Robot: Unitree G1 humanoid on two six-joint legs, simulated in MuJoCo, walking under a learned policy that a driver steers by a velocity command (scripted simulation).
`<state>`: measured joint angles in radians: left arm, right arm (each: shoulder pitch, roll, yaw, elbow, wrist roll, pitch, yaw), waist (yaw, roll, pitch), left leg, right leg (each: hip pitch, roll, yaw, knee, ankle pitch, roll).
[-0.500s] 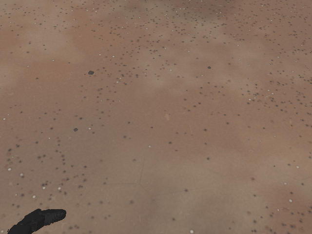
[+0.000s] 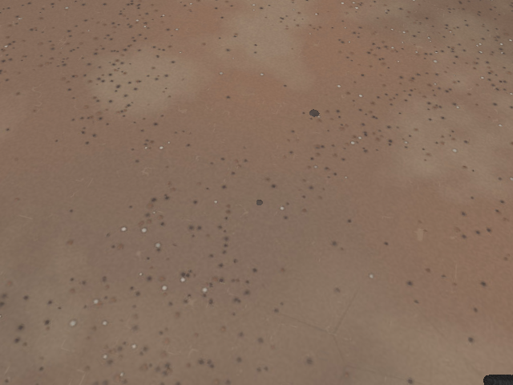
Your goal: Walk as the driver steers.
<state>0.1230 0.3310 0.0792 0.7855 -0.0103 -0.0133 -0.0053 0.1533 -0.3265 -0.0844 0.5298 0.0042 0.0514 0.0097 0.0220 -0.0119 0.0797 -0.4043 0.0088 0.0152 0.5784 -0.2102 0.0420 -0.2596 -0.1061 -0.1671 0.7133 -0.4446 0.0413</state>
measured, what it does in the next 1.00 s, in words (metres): steps on the spot: right foot, then left foot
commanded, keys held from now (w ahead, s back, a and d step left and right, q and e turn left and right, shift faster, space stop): q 0.26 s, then no key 0.60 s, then w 0.14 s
